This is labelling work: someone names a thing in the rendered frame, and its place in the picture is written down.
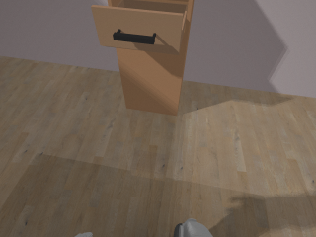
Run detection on drawer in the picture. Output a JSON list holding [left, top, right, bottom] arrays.
[[91, 0, 188, 55]]

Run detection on right robot shin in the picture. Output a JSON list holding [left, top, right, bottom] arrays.
[[184, 218, 197, 224]]

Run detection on right robot thigh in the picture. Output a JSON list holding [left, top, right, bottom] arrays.
[[178, 221, 213, 237]]

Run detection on handle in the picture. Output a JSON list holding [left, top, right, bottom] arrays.
[[113, 29, 156, 44]]

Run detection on cabinet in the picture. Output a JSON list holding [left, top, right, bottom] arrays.
[[107, 0, 195, 116]]

